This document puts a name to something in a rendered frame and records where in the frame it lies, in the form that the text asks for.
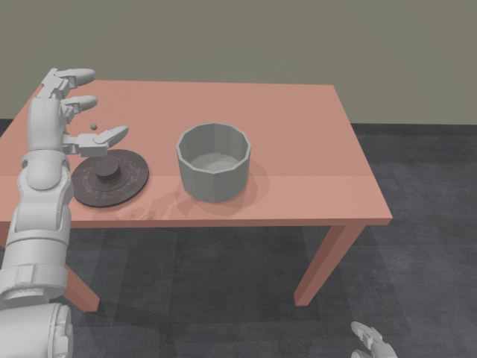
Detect robot left upper arm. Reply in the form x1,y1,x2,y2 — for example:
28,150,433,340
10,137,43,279
0,303,73,358

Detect lid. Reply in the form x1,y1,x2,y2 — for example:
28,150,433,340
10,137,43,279
71,149,149,208

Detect left robot hand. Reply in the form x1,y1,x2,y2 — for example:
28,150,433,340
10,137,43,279
27,68,128,157

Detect table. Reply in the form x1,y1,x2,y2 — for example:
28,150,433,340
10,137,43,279
0,80,393,312

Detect right robot hand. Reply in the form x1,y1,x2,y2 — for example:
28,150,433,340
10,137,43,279
351,321,397,358

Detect pot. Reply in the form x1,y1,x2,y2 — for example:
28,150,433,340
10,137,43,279
176,122,251,203

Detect knob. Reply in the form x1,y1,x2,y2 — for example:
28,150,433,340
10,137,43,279
94,159,121,181

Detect left robot forearm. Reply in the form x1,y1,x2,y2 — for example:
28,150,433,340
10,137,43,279
0,149,74,310

